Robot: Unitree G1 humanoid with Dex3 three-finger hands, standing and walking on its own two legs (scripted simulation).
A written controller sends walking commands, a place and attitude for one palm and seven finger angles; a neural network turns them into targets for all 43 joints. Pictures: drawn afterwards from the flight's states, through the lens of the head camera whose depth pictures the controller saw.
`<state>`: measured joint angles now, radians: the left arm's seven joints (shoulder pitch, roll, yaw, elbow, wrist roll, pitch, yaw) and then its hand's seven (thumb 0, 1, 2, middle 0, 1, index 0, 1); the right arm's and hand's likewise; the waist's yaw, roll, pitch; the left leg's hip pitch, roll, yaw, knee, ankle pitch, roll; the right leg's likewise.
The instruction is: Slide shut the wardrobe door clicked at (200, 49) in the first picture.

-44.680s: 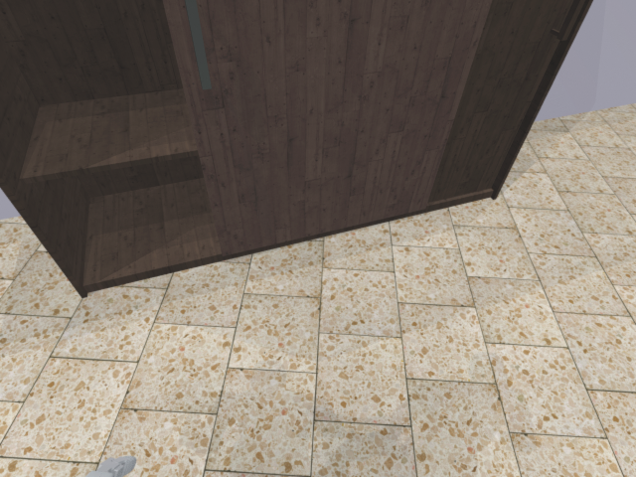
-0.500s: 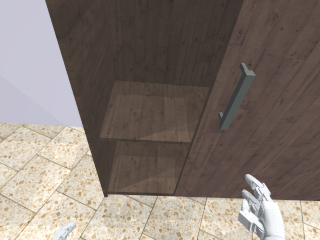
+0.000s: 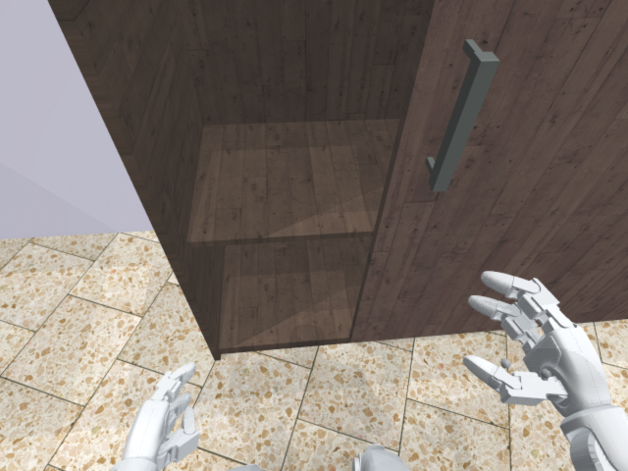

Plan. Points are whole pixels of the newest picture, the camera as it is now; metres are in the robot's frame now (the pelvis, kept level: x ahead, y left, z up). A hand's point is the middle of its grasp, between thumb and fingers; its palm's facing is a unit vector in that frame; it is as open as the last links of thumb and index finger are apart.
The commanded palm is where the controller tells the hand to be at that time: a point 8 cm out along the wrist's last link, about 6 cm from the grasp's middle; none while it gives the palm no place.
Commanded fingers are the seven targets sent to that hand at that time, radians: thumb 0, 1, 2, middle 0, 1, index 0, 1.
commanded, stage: raise the hand with hooked fingers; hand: right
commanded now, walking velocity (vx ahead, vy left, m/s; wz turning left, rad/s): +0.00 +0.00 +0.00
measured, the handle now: (452, 122) +0.55 -0.17 +0.16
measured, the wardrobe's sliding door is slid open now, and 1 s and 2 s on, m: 0.41 0.41 0.41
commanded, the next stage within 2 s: move the hooked fingers beside the handle in 1.38 s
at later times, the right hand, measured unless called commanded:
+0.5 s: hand (598, 303) +0.28 -0.27 +0.14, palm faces -0.05 +0.99 -0.10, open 13.2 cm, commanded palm +0.25 -0.32 +0.14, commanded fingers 0.00 0.50 -0.30 0.30 1.20 0.30 1.20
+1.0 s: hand out of the picture +0.30 -0.32 +0.19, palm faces -0.05 +0.99 -0.11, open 14.0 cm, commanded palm +0.26 -0.36 +0.19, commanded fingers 0.00 0.50 -0.30 0.30 1.20 0.30 1.20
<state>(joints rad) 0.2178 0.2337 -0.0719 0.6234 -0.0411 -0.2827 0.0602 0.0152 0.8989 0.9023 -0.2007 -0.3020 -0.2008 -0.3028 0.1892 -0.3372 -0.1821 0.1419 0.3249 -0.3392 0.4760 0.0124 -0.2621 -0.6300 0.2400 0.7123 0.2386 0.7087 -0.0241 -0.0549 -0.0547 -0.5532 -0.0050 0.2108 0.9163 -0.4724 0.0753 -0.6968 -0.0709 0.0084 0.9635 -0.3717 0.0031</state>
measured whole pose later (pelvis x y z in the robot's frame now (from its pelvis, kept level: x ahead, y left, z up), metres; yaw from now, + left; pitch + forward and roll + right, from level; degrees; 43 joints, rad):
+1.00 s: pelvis +0.02 -0.05 +0.05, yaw +1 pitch -1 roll +2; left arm 0.25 0.28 -0.10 0.64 -0.06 -0.28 0.07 0.02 0.90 0.90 -0.20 -0.30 -0.20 -0.30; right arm -0.09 -0.51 -0.43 0.30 0.34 -0.03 0.57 -0.01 0.50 -0.30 0.30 1.20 0.30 1.20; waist -0.04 -0.06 -0.01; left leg -0.20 0.03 0.14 0.50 -0.28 0.00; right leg -0.32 0.00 -0.07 0.55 -0.21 -0.06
